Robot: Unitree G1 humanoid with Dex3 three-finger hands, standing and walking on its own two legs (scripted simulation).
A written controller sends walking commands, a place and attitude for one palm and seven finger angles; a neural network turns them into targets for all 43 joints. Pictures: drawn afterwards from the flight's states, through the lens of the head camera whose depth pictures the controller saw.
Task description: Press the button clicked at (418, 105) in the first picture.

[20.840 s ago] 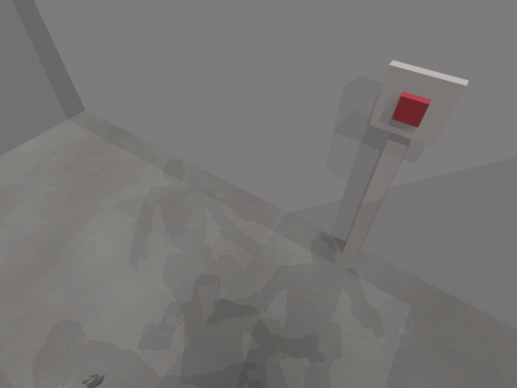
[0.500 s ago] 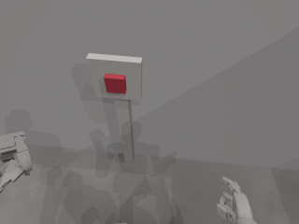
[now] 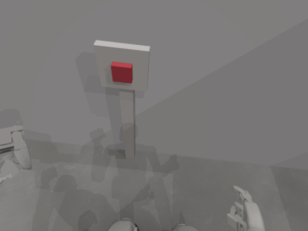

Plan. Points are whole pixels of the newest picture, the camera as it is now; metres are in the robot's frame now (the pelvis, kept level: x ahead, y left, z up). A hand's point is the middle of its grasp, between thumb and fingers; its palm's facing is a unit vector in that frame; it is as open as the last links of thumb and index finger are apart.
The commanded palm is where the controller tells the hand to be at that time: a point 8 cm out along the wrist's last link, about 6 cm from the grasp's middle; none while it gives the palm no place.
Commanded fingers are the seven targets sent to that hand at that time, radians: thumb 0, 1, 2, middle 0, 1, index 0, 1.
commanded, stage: step back with the hand held close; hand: left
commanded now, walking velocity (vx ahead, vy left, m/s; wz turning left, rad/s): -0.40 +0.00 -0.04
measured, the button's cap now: (122, 72) +0.61 +0.14 +0.04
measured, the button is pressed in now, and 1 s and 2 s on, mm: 0 0 0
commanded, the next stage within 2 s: stop stepping back and stand still in 0.36 s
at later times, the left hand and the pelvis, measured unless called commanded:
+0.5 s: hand (11, 198) +0.14 +0.22 +0.19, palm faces +0.22 -0.85 -0.49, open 3.1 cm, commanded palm +0.07 +0.27 +0.20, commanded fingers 0.00 0.90 0.90 -1.30 -1.50 -1.30 -1.50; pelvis -0.07 -0.01 +0.01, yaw -3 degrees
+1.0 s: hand out of the picture +0.09 +0.24 +0.18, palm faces +0.32 -0.84 -0.43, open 3.1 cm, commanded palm +0.04 +0.28 +0.20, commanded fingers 0.00 0.90 0.90 -1.30 -1.50 -1.30 -1.50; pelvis -0.10 +0.01 +0.01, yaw -3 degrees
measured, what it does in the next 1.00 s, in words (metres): walks backwards: right foot, then left foot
